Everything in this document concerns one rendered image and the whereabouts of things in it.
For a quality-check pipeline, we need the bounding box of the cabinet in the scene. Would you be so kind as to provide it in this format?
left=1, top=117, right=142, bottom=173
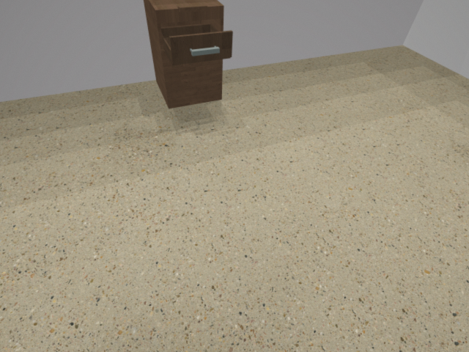
left=144, top=0, right=224, bottom=109

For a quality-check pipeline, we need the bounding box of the handle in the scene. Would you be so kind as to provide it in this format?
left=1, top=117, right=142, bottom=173
left=190, top=46, right=220, bottom=56
left=183, top=61, right=208, bottom=67
left=179, top=5, right=207, bottom=13

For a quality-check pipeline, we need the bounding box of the drawer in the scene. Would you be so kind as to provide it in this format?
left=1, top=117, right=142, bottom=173
left=161, top=24, right=233, bottom=65

